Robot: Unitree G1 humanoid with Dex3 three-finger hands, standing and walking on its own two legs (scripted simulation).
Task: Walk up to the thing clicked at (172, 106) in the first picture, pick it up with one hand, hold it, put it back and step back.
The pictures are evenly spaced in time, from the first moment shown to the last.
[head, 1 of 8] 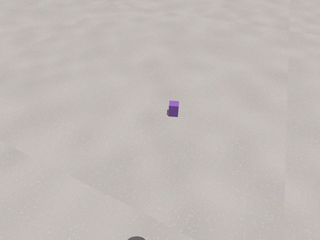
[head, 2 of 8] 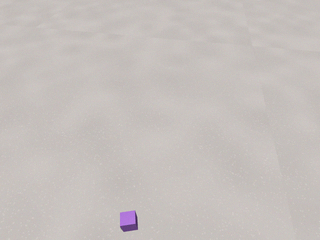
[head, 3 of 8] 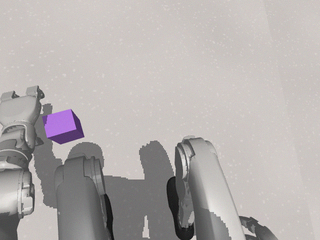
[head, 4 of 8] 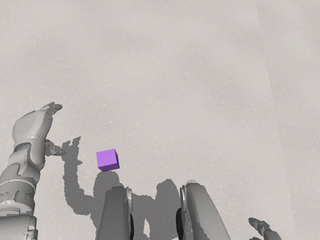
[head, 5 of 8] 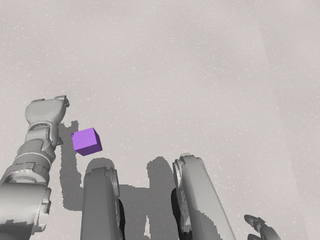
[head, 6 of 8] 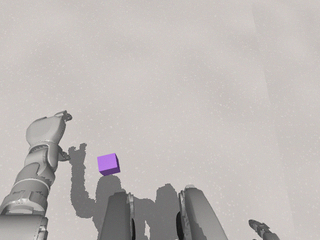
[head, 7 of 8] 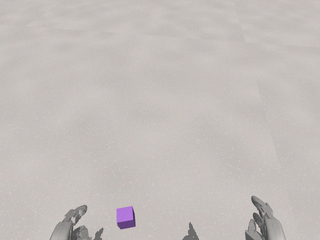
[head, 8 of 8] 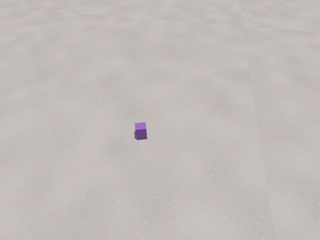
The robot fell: no
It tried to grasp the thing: yes
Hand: left
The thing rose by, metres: 0.00
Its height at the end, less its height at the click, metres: +0.00
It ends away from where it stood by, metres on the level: 0.00
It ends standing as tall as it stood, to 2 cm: yes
